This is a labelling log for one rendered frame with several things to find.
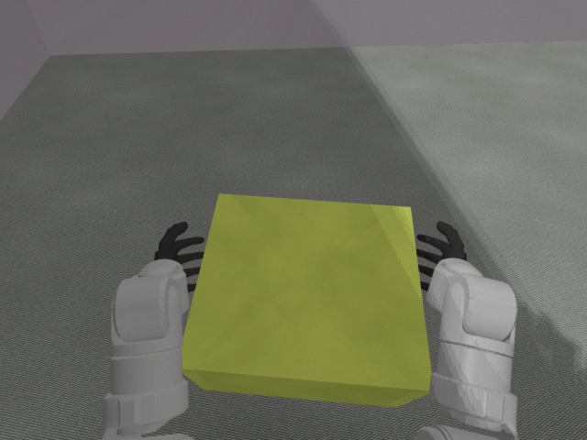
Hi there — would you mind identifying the left robot forearm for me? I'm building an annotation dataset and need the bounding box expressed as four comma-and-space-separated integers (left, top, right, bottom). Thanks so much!
101, 259, 190, 440

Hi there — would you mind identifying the right robot hand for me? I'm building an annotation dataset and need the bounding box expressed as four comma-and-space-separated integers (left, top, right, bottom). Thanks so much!
416, 221, 467, 291

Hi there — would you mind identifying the left robot hand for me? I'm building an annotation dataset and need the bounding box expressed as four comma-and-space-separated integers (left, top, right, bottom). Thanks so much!
154, 222, 205, 292

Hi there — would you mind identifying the right robot forearm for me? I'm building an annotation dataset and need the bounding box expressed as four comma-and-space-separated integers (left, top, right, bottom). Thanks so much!
426, 258, 518, 440

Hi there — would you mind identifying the carton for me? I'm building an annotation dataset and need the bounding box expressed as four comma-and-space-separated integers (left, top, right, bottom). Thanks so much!
181, 193, 432, 408

